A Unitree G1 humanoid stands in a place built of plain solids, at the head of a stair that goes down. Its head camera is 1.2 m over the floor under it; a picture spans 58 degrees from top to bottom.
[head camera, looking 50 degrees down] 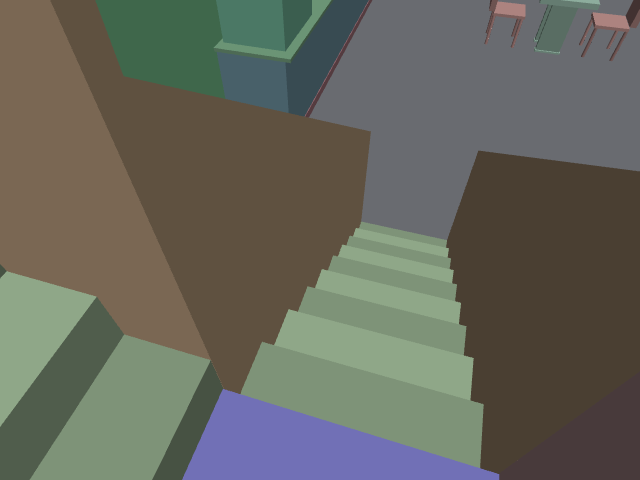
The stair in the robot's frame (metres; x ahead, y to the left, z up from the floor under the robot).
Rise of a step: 0.18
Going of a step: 0.25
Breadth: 0.75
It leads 17 degrees to the right of straight ahead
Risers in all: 10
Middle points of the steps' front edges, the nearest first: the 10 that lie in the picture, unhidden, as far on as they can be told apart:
0.36 -0.09 0.00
0.59 -0.16 -0.18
0.83 -0.23 -0.36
1.06 -0.30 -0.54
1.30 -0.37 -0.72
1.53 -0.44 -0.90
1.77 -0.51 -1.08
2.01 -0.58 -1.26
2.24 -0.65 -1.44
2.48 -0.72 -1.62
